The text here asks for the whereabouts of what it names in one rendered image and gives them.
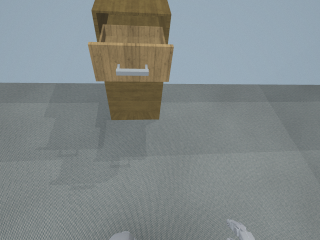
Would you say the cabinet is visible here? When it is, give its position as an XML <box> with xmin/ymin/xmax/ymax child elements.
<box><xmin>91</xmin><ymin>0</ymin><xmax>172</xmax><ymax>120</ymax></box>

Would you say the handle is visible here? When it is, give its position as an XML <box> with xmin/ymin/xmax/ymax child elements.
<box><xmin>116</xmin><ymin>64</ymin><xmax>149</xmax><ymax>76</ymax></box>

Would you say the right robot hand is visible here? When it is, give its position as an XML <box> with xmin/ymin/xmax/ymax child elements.
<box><xmin>226</xmin><ymin>219</ymin><xmax>255</xmax><ymax>240</ymax></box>

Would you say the drawer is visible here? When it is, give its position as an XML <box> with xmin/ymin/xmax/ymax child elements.
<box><xmin>88</xmin><ymin>24</ymin><xmax>174</xmax><ymax>82</ymax></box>

